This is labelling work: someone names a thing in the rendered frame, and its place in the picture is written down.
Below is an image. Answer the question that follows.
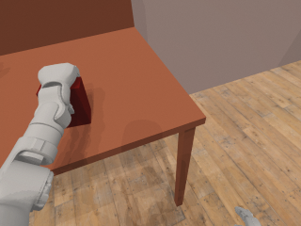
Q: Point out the left robot hand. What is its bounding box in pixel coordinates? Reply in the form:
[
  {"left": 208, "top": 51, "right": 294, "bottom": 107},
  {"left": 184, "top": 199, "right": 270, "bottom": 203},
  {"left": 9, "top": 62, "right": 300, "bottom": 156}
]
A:
[{"left": 38, "top": 62, "right": 81, "bottom": 114}]

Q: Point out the robot left forearm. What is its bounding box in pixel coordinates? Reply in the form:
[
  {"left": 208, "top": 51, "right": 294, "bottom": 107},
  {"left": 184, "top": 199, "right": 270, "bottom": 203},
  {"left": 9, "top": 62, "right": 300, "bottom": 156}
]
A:
[{"left": 0, "top": 79, "right": 71, "bottom": 182}]

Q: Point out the sponge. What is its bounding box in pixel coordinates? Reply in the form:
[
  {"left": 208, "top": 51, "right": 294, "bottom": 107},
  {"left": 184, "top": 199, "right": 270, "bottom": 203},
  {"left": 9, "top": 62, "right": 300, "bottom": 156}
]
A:
[{"left": 36, "top": 76, "right": 91, "bottom": 128}]

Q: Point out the left robot upper arm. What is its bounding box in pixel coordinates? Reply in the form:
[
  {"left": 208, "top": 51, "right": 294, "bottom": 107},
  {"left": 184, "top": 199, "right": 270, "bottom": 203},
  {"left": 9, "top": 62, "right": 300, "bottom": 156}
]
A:
[{"left": 0, "top": 160, "right": 54, "bottom": 226}]

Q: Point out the table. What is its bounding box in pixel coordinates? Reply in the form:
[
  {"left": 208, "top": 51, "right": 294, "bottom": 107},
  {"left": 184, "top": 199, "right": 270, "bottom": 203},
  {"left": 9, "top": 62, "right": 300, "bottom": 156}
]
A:
[{"left": 0, "top": 0, "right": 207, "bottom": 207}]

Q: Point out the right robot hand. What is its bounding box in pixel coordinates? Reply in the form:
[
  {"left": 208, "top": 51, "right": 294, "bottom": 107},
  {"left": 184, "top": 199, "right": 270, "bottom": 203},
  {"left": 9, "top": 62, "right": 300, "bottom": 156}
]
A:
[{"left": 234, "top": 206, "right": 261, "bottom": 226}]

